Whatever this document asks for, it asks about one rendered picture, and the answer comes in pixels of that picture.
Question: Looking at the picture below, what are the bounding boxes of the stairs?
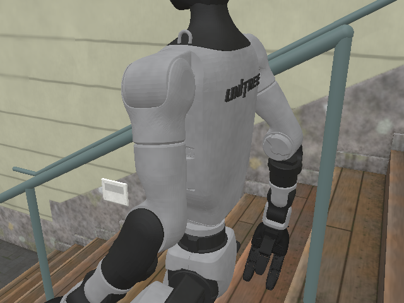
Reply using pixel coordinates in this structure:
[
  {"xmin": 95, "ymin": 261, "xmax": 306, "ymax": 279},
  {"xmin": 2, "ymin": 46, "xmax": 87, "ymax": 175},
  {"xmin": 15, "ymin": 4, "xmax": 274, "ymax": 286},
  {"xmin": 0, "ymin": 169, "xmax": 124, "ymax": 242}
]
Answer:
[{"xmin": 0, "ymin": 152, "xmax": 391, "ymax": 303}]

